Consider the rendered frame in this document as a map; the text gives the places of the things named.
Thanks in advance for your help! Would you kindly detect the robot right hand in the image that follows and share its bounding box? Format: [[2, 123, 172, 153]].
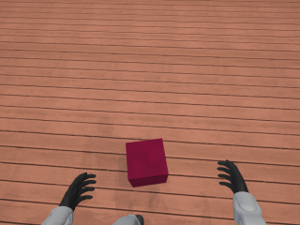
[[217, 159, 248, 194]]

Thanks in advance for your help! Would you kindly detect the robot left foot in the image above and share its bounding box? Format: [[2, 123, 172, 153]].
[[135, 215, 144, 225]]

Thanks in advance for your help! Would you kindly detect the carton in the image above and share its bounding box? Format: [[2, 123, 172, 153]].
[[126, 138, 169, 188]]

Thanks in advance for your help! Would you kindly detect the left robot forearm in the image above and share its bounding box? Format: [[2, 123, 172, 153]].
[[41, 206, 74, 225]]

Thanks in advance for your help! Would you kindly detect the robot left hand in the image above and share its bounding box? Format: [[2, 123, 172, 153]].
[[59, 172, 97, 212]]

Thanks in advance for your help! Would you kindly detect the robot left thigh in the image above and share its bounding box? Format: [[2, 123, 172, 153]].
[[113, 216, 141, 225]]

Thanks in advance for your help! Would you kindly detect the right robot forearm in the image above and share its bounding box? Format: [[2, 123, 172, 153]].
[[232, 191, 267, 225]]

